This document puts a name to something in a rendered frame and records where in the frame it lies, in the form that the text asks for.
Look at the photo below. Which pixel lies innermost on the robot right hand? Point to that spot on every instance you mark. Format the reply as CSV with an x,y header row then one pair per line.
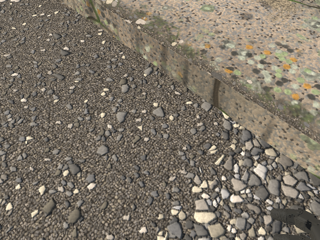
x,y
301,218

